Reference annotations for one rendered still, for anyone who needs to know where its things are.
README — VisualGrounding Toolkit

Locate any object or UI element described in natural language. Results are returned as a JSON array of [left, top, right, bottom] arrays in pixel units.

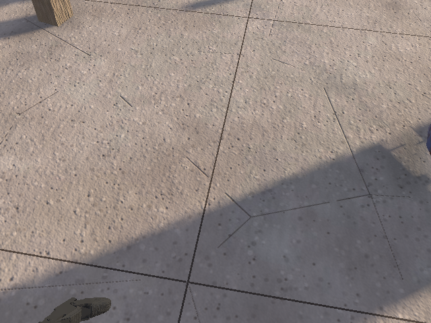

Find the left robot hand
[[39, 297, 111, 323]]

